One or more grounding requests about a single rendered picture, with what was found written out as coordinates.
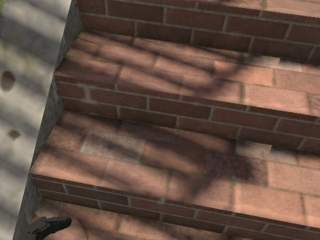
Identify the left robot hand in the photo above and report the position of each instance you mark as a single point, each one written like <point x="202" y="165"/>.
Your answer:
<point x="43" y="226"/>

